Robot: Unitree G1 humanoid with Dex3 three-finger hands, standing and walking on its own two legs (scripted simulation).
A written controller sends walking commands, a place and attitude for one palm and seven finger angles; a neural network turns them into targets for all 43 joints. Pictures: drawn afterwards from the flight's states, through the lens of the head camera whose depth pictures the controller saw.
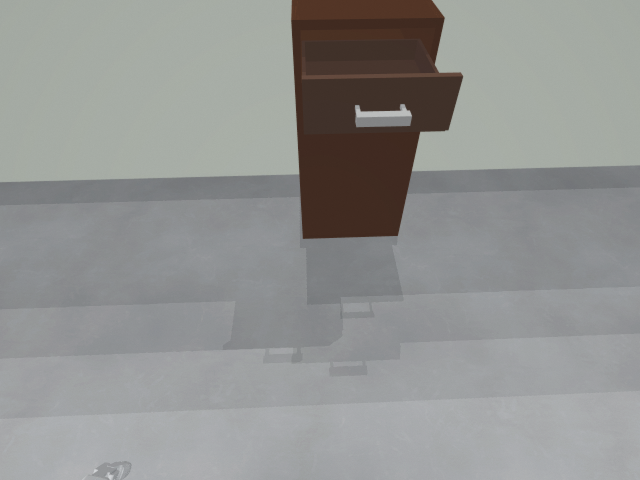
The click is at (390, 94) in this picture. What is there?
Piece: drawer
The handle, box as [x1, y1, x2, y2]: [355, 104, 411, 126]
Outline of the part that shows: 411,115 410,112 406,110 404,104 400,104 400,111 363,112 359,110 358,105 355,105 356,126 409,125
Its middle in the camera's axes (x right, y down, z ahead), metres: +0.14 -0.29 +0.90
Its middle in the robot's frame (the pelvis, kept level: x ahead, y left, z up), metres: +0.88 -0.09 +0.01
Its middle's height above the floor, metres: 0.78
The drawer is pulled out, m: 0.29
